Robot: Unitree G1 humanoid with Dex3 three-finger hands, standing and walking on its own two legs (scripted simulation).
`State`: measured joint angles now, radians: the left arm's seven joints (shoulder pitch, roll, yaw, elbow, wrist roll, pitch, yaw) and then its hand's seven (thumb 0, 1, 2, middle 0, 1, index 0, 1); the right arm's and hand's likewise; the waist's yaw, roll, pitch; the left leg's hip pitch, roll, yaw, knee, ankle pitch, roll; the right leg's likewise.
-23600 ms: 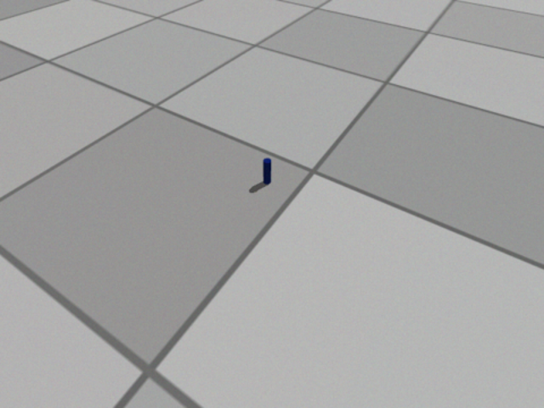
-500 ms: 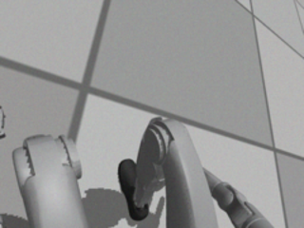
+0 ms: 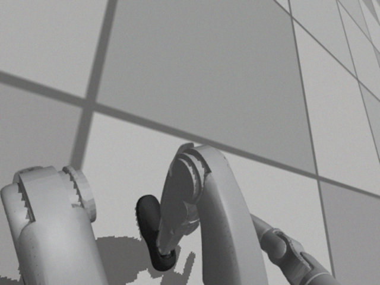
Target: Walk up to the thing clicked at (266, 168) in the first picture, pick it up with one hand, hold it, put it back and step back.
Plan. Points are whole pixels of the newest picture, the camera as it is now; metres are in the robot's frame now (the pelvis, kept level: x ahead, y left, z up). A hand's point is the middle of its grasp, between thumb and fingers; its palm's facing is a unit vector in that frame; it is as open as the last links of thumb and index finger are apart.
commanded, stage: lower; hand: left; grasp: from the side
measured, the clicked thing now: out of the picture +0.38 +0.28 -0.19
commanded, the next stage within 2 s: loosen in 0.12 s
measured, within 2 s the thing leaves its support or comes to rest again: rests again in 0.16 s
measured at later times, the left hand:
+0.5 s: hand out of the picture +0.39 +0.27 -0.18, palm faces +0.30 -0.95 +0.00, open 5.6 cm
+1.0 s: hand out of the picture +0.39 +0.27 -0.18, palm faces +0.30 -0.95 +0.00, open 12.3 cm
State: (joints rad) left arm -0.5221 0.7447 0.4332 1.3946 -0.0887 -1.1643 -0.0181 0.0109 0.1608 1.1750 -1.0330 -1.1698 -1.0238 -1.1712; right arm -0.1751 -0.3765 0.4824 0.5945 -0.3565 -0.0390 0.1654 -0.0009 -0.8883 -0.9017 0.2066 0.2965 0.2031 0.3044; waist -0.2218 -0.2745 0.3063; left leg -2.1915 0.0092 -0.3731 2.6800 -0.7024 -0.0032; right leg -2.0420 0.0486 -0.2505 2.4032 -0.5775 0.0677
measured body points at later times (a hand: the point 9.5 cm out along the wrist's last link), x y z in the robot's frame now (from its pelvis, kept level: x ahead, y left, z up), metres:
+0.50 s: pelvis +0.00 +0.00 +0.00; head +0.21 +0.21 +0.33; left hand +0.37 +0.32 -0.18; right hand +0.18 -0.23 -0.02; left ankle +0.09 +0.12 -0.25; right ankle +0.15 -0.12 -0.24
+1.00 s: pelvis +0.00 +0.00 +0.00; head +0.21 +0.21 +0.33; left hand +0.37 +0.32 -0.18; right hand +0.18 -0.23 -0.02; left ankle +0.09 +0.12 -0.25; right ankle +0.15 -0.12 -0.24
